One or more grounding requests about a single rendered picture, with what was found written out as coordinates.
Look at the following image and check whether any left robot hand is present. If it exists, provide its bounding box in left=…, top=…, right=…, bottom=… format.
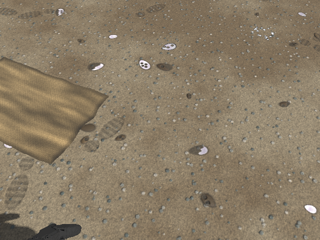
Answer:
left=28, top=223, right=82, bottom=240

